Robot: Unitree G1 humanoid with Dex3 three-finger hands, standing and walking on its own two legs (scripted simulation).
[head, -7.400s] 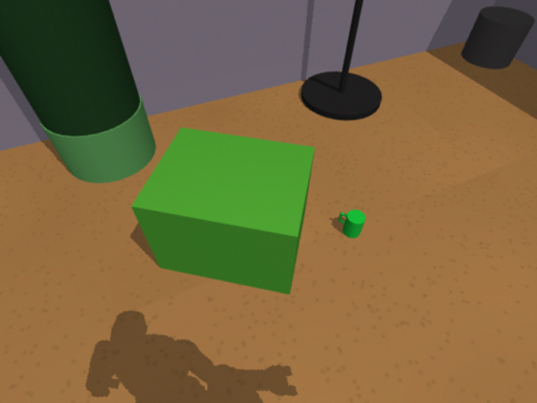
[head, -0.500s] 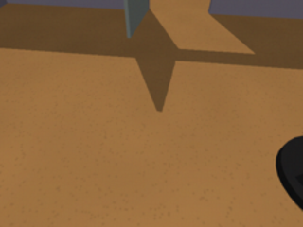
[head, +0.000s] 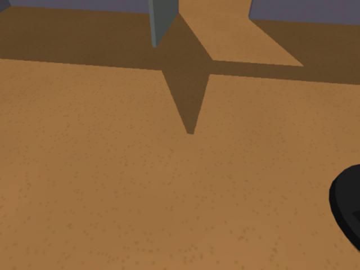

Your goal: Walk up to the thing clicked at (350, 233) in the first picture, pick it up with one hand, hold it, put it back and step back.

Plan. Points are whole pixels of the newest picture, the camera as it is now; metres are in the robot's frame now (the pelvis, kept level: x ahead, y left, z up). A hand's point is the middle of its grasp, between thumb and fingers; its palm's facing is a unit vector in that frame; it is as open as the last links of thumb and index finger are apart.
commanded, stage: stand
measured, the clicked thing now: out of the picture -0.53 +0.82 -0.73
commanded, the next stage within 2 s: walk up in 0.36 s
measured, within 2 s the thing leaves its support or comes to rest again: neither
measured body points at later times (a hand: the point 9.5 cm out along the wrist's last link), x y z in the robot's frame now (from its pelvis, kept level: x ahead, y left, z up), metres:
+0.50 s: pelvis +0.02 -0.01 +0.00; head +0.02 -0.01 +0.45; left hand +0.09 +0.31 -0.13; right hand +0.07 -0.32 -0.13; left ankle -0.01 +0.12 -0.75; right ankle +0.01 -0.13 -0.72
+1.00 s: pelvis +0.18 -0.05 -0.02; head +0.20 -0.04 +0.43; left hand +0.21 +0.28 -0.13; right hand +0.26 -0.37 -0.13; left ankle +0.31 +0.10 -0.73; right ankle +0.10 -0.16 -0.75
